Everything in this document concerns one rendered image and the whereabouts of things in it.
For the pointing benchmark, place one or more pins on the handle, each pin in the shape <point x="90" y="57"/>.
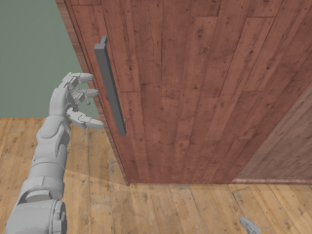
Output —
<point x="105" y="69"/>

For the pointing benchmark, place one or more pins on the left robot upper arm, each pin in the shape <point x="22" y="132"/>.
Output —
<point x="39" y="217"/>

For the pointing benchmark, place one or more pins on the robot right hand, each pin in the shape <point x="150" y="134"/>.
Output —
<point x="250" y="227"/>

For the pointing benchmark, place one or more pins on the robot left hand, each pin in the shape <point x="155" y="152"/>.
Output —
<point x="62" y="100"/>

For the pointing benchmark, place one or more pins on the left robot forearm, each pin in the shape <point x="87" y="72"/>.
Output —
<point x="46" y="173"/>

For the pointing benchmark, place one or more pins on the wardrobe door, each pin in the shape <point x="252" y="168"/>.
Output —
<point x="287" y="151"/>
<point x="201" y="83"/>

